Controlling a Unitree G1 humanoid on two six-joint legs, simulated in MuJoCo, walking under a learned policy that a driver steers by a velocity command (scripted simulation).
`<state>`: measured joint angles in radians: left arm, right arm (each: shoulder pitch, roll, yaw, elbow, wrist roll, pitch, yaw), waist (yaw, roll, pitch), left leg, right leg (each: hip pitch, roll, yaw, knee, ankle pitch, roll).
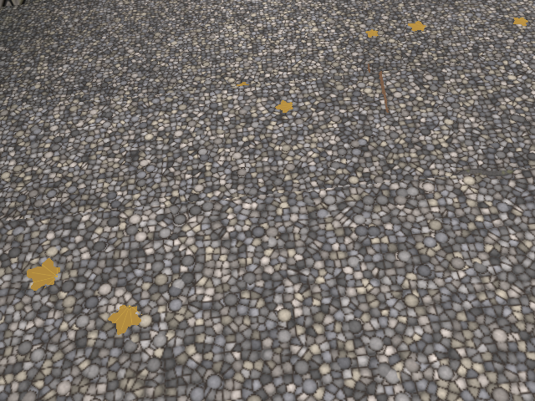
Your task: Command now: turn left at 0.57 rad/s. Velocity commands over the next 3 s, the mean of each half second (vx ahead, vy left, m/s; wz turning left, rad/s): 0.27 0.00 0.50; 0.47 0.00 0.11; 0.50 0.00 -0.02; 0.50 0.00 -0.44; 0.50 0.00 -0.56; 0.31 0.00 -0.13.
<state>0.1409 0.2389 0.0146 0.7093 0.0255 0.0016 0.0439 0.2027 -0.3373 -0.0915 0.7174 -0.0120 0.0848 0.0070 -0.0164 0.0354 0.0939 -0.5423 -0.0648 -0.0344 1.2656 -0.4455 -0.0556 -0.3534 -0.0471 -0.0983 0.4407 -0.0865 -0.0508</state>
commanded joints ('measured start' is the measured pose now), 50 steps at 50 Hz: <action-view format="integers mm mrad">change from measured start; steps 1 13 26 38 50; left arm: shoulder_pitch -9 -151 -163 218 295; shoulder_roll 127 166 105 178 105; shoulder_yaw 37 70 58 77 40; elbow -73 -181 -83 37 156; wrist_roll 9 -3 12 -6 -24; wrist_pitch -4 9 -14 -56 -100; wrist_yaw -2 -58 -101 -58 -61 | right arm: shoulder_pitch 132 166 345 215 -121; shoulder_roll -37 -183 -72 -46 53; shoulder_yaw -5 -9 17 32 73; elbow -40 -50 71 70 -1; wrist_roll -6 -23 -2 -7 -23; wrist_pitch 21 -36 -142 -162 -129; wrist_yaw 10 -16 -4 0 39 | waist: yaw -30 -43 -88 53 39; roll -190 125 83 -95 -103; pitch -214 152 23 -112 -9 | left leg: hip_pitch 91 292 637 -68 -89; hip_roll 38 405 252 51 144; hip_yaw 22 -643 -244 -100 89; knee -58 -1282 -1122 -7 -485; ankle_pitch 68 -544 296 85 426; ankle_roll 8 319 272 163 75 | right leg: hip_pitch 85 -567 -439 380 251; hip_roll -243 -23 2 -301 -90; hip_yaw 148 135 60 632 134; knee -164 513 291 -203 -308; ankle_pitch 67 -251 -13 -342 307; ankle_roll -183 101 81 -181 -138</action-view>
